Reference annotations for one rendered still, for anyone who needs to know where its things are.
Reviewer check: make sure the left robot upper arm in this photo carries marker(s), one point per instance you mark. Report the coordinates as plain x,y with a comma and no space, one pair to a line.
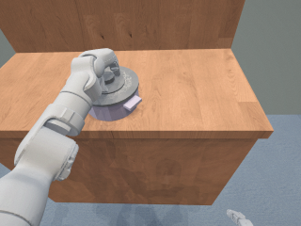
24,191

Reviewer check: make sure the robot left hand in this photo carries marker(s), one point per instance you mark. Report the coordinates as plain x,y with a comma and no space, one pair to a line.
109,59

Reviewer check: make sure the robot right hand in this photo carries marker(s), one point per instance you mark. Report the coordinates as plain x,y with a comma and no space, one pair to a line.
238,218

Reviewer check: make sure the table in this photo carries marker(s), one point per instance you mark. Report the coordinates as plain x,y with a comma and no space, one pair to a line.
198,118

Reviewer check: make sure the lid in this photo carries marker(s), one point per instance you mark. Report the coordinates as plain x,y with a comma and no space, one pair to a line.
123,88

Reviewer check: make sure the knob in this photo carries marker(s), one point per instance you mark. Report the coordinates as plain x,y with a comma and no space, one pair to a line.
109,78

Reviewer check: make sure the pot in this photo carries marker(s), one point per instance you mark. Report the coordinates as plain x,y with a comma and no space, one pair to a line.
116,112

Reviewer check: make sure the left robot forearm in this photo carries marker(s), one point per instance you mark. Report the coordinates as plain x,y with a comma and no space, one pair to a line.
66,115

